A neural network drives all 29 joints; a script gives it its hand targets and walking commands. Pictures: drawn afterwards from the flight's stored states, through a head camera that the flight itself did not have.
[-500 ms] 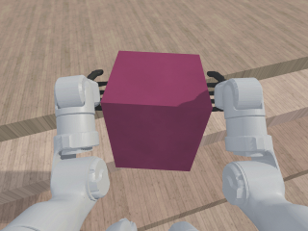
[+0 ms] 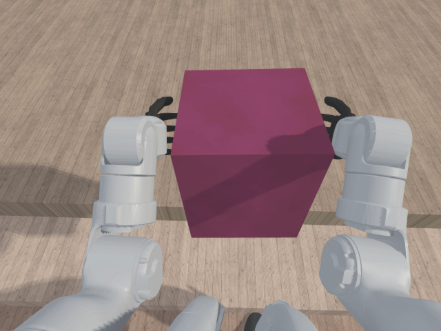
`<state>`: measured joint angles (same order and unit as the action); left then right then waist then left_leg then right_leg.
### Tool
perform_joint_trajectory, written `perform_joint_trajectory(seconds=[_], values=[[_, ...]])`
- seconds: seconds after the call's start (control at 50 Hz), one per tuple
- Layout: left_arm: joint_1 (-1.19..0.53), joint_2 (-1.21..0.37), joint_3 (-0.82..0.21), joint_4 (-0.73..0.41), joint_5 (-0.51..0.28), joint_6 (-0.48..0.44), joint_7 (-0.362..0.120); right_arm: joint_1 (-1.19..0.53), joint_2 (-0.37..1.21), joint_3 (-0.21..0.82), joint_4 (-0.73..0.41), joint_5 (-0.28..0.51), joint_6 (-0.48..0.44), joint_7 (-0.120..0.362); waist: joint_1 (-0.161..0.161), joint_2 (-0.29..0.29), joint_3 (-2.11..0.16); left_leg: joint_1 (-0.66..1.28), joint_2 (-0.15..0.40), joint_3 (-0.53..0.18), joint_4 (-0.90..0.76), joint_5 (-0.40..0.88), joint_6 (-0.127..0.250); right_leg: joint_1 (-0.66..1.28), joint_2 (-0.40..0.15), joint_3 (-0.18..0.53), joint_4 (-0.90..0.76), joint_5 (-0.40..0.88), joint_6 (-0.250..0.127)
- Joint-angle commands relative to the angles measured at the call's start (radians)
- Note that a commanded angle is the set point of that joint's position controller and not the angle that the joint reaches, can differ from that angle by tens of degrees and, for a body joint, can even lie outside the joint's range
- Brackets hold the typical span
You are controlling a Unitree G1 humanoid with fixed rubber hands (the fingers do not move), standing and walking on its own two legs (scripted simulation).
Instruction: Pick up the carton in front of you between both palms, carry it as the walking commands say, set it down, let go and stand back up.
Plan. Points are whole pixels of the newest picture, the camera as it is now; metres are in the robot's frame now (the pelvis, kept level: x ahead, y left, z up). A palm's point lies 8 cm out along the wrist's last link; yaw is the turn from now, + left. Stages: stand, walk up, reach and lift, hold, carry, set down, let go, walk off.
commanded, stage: carry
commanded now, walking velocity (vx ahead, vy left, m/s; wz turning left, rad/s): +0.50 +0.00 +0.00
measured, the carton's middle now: (244, 158) +0.39 +0.05 +0.06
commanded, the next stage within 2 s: none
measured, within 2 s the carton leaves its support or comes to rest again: neither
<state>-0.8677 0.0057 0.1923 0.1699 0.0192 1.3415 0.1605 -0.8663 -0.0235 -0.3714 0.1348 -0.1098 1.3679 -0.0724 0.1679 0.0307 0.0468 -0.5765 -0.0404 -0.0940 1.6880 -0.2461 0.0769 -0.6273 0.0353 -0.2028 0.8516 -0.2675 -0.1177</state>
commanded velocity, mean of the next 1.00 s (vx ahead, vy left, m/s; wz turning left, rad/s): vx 0.50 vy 0.00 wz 0.00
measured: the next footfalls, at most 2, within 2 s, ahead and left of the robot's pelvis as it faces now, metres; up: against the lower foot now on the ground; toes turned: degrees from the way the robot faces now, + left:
left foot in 0.32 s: +0.39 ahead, +0.19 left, +0.13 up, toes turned +6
right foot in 0.84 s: +0.81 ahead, -0.04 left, +0.26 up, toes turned -6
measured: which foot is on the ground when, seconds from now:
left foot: up 0.00-0.30, down 0.32-0.84, up 0.86-1.00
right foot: down 0.00-0.38, up 0.40-0.82, down 0.84-1.00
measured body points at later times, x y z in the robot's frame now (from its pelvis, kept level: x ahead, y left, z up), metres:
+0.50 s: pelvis +0.32 +0.09 +0.14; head +0.35 +0.10 +0.59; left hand +0.73 +0.20 +0.27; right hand +0.68 -0.10 +0.27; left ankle +0.35 +0.18 -0.55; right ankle +0.22 -0.04 -0.40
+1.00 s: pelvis +0.65 +0.03 +0.26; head +0.68 +0.05 +0.71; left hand +1.01 +0.23 +0.40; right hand +1.06 -0.07 +0.40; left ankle +0.54 +0.15 -0.27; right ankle +0.77 -0.03 -0.42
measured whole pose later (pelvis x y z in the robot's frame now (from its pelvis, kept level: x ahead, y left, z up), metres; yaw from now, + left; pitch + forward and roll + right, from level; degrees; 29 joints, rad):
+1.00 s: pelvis +0.65 +0.03 +0.26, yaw +2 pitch +2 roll -3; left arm -0.88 0.02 0.19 0.21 0.02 1.36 0.17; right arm -0.86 -0.03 -0.34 0.17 -0.12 1.38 -0.09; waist 0.14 0.02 0.02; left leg -0.61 -0.03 -0.08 1.70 -0.24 0.08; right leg -0.63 0.02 -0.21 0.84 -0.25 -0.12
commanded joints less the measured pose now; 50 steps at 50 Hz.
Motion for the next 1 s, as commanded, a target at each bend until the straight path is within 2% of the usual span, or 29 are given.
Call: perform_joint_trajectory(seconds=[0.0, 0.08, 0.14, 0.18, 0.22, 0.26, 0.3, 0.32, 0.34, 0.36, 0.38, 0.4, 0.42, 0.44, 0.5, 0.54, 0.56, 0.62, 0.66, 0.7, 0.72, 0.76, 0.78, 0.8, 0.82, 0.84, 0.86, 0.92, 0.98], values=[[-1.006, -1.237, -0.611, -0.301, -0.569, -0.048, -0.273, -0.758, 0.935, 0.539, -0.138, 0.314, -0.04, 0.15, -0.102, -0.039, -0.609, -0.286, 0.071, -0.036, 0.135, -0.06, 0.035, 0.632, -0.329, 0.689, -0.437, -0.013, -0.17], [-0.917, -1.173, -0.595, -0.293, -0.543, -0.031, -0.264, -0.703, 0.916, 0.597, -0.157, 0.325, -0.038, 0.132, -0.063, -0.062, -0.562, -0.524, 0.088, 0.094, 0.17, -0.153, 0.058, 0.757, -0.355, 0.565, -0.462, 0.153, -0.189], [-0.819, -1.088, -0.557, -0.224, -0.491, -0.005, -0.262, -0.681, 0.91, 0.628, -0.116, 0.335, -0.014, 0.128, -0.031, -0.094, -0.519, -0.885, 0.135, 0.02, 0.425, -0.312, 0.071, 0.949, -0.41, 0.582, -0.483, 0.117, -0.18], [-0.799, -1.047, -0.531, -0.171, -0.465, 0.01, -0.271, -0.69, 0.897, 0.636, -0.068, 0.341, -0.003, 0.126, -0.053, -0.092, -0.433, -0.903, 0.153, 0.111, 0.271, -0.291, 0.045, 0.881, -0.331, 0.463, -0.564, -0.032, -0.116], [-0.791, -1.021, -0.497, -0.123, -0.449, 0.023, -0.28, -0.711, 0.91, 0.636, -0.026, 0.355, 0.007, 0.125, -0.096, -0.112, -0.364, -0.591, 0.165, 0.204, -0.108, -0.189, 0.02, 0.614, -0.251, 0.305, -0.715, 0.015, -0.097], [-0.771, -1.007, -0.45, -0.068, -0.419, 0.036, -0.285, -0.728, 0.956, 0.644, 0.007, 0.394, 0.013, 0.125, -0.156, -0.242, -0.37, -0.146, 0.125, 0.315, -0.425, -0.008, 0.046, 0.372, -0.195, 0.072, -0.754, 0.485, -0.084], [-0.723, -0.999, -0.408, 0.009, -0.384, 0.045, -0.281, -0.723, 1.011, 0.644, 0.052, 0.44, 0.013, 0.129, -0.234, -0.367, -0.51, 0.007, 0.01, 0.378, -0.536, 0.024, 0.068, 0.558, -0.214, 0.018, -0.507, 1.358, -0.05], [-0.724, -0.995, -0.379, 0.037, -0.36, 0.046, -0.28, -0.757, 1.031, 0.639, 0.067, 0.445, 0.004, 0.134, -0.296, -0.273, -0.604, 0.138, -0.052, 0.391, -0.714, 0.064, 0.059, 0.668, -0.184, 0.014, -0.216, 1.528, -0.007], [-0.721, -0.987, -0.363, 0.035, -0.338, 0.038, -0.278, -0.759, 1.062, 0.655, 0.061, 0.467, -0.008, 0.14, -0.365, -0.179, -0.729, 0.395, -0.044, 0.286, -0.975, 0.217, 0.058, 0.615, -0.143, 0.029, 0.142, 1.402, 0.077], [-0.684, -0.992, -0.355, 0.044, -0.307, 0.027, -0.273, -0.751, 1.129, 0.648, 0.038, 0.519, -0.021, 0.154, -0.352, -0.122, -0.601, 0.541, 0.04, 0.063, -1.222, 0.405, 0.062, 0.34, -0.093, 0.118, 0.295, 0.544, 0.095], [-0.654, -1.01, -0.336, 0.071, -0.299, 0.02, -0.269, -0.786, 1.129, 0.661, 0.024, 0.547, -0.039, 0.161, -0.246, 0.258, -0.753, 0.905, 0.36, -0.417, -1.021, 1.409, 0.212, -0.014, 0.031, 0.265, 0.77, -0.114, 0.149], [-0.625, -1.008, -0.309, 0.073, -0.27, 0.006, -0.262, -0.819, 1.149, 0.672, -0.036, 0.558, -0.054, 0.169, -0.296, 0.164, -0.908, 0.908, 0.369, -0.581, -1.105, 1.114, 0.301, -0.107, 0.08, 0.42, 1.007, -0.074, 0.118], [-0.723, -1.025, -0.317, -0.005, -0.27, -0.004, -0.256, -0.933, 1.16, 0.683, -0.145, 0.578, -0.072, 0.176, -0.277, 0.089, -0.831, 0.826, 0.365, -0.561, -1.12, 0.596, 0.307, -0.216, 0.04, 0.41, 1.075, -0.049, 0.081], [-0.786, -1.03, -0.344, -0.062, -0.269, -0.004, -0.244, -1.017, 1.207, 0.704, -0.215, 0.611, -0.078, 0.181, -0.265, 0.053, -0.718, 0.755, 0.316, -0.485, -1.134, 0.3, 0.237, -0.299, -0.01, 0.373, 1.02, -0.06, 0.061], [-0.823, -0.998, -0.4, -0.185, -0.289, -0.01, -0.202, -1.037, 1.215, 0.741, -0.295, 0.656, -0.072, 0.191, -0.239, 0.01, -0.547, 0.639, 0.305, -0.283, -1.23, -0.016, 0.147, -0.346, -0.066, 0.272, 0.881, -0.064, 0.033], [-0.775, -0.969, -0.423, -0.213, -0.277, -0.01, -0.184, -0.964, 1.176, 0.732, -0.299, 0.638, -0.058, 0.19, -0.257, -0.005, -0.543, 0.715, 0.318, -0.232, -1.245, 0.209, 0.159, -0.41, -0.081, 0.212, 0.84, -0.084, 0.025], [-0.738, -0.957, -0.436, -0.214, -0.266, -0.006, -0.178, -0.923, 1.142, 0.726, -0.292, 0.624, -0.049, 0.189, -0.273, 0.051, -0.549, 0.789, 0.347, -0.222, -1.261, 0.296, 0.188, -0.52, -0.076, 0.189, 0.95, -0.123, 0.018], [-0.679, -0.929, -0.463, -0.153, -0.251, 0.017, -0.175, -0.802, 1.057, 0.694, -0.202, 0.563, -0.022, 0.188, -0.32, 0.068, -0.506, 1.032, 0.383, -0.234, -1.314, 0.298, 0.198, -0.896, -0.11, 0.201, 1.124, -0.323, -0.004], [-0.677, -0.91, -0.463, -0.111, -0.245, 0.026, -0.179, -0.787, 1.024, 0.684, -0.157, 0.547, -0.009, 0.197, -0.276, 0.043, -0.409, 0.91, 0.321, -0.136, -1.407, 0.18, 0.14, -0.849, -0.14, 0.154, 0.918, -0.309, 0.003], [-0.691, -0.912, -0.455, -0.069, -0.251, 0.032, -0.181, -0.784, 1.015, 0.659, -0.101, 0.54, 0.003, 0.209, -0.23, 0.08, -0.349, 0.64, 0.254, 0.052, -1.575, 0.266, 0.123, -0.496, -0.139, 0.043, 0.578, -0.189, 0.005], [-0.7, -0.925, -0.456, -0.049, -0.258, 0.034, -0.183, -0.785, 1.011, 0.642, -0.077, 0.526, 0.007, 0.212, -0.231, 0.094, -0.348, 0.505, 0.219, 0.139, -1.613, 0.464, 0.123, -0.277, -0.101, -0.025, 0.43, -0.097, -0.007], [-0.701, -0.969, -0.462, -0.004, -0.296, 0.036, -0.186, -0.783, 0.996, 0.604, -0.034, 0.504, 0.014, 0.213, -0.135, 0.203, -0.449, 0.469, 0.209, 0.231, -1.455, 1.21, 0.093, 0.082, 0.015, -0.101, 0.261, 0.07, -0.032], [-0.705, -0.994, -0.469, 0.0, -0.319, 0.033, -0.19, -0.781, 0.995, 0.595, -0.018, 0.484, 0.014, 0.212, -0.064, 0.253, -0.528, 0.518, 0.213, 0.24, -1.274, 1.389, 0.059, 0.221, 0.053, -0.106, 0.178, 0.076, -0.023], [-0.719, -1.025, -0.478, -0.007, -0.348, 0.027, -0.198, -0.783, 0.993, 0.588, -0.001, 0.463, 0.011, 0.211, 0.037, 0.274, -0.598, 0.526, 0.195, 0.267, -0.99, 1.419, 0.008, 0.419, 0.079, -0.094, -0.024, 0.138, 0.001], [-0.764, -1.061, -0.487, -0.03, -0.381, 0.019, -0.213, -0.744, 0.978, 0.571, 0.023, 0.434, 0.005, 0.206, 0.058, 0.185, -0.67, 0.375, 0.151, 0.198, -0.697, 1.025, -0.018, 0.652, 0.047, 0.072, -0.166, 0.099, 0.0], [-0.802, -1.068, -0.495, -0.032, -0.411, 0.009, -0.229, -0.697, 1.005, 0.539, 0.048, 0.401, -0.004, 0.204, -0.068, -0.247, -0.791, 0.048, -0.064, 0.123, -0.204, -0.05, -0.087, 0.838, -0.367, 0.788, -0.311, 0.283, -0.193], [-0.797, -1.14, -0.498, -0.013, -0.458, 0.0, -0.246, -0.685, 0.949, 0.516, 0.071, 0.367, -0.009, 0.195, -0.081, -0.236, -0.876, 0.06, -0.08, -0.1, 0.042, -0.034, -0.042, 0.743, -0.343, 0.968, -0.395, 0.254, -0.256], [-0.972, -1.221, -0.542, -0.17, -0.535, -0.031, -0.281, -0.774, 0.986, 0.514, -0.031, 0.357, -0.027, 0.172, -0.107, -0.102, -0.645, -0.167, 0.033, -0.053, 0.097, -0.025, 0.015, 0.569, -0.297, 0.763, -0.356, 0.038, -0.165], [-0.985, -1.236, -0.551, -0.223, -0.562, -0.034, -0.279, -0.809, 0.978, 0.542, -0.105, 0.362, -0.031, 0.147, -0.088, -0.059, -0.62, -0.256, 0.058, -0.005, 0.03, -0.107, 0.017, 0.622, -0.289, 0.651, -0.372, 0.026, -0.169]])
